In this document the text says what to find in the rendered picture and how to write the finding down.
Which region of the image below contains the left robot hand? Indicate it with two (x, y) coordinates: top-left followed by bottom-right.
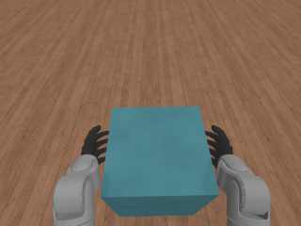
(81, 125), (109, 165)

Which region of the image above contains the left robot forearm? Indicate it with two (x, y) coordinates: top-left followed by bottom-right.
(53, 154), (101, 226)

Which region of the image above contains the right robot hand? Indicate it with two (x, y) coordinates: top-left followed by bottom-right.
(205, 125), (233, 169)

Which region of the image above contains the carton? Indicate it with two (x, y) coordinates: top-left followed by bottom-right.
(100, 106), (219, 218)

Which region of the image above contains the right robot forearm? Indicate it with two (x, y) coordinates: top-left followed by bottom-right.
(215, 154), (271, 226)

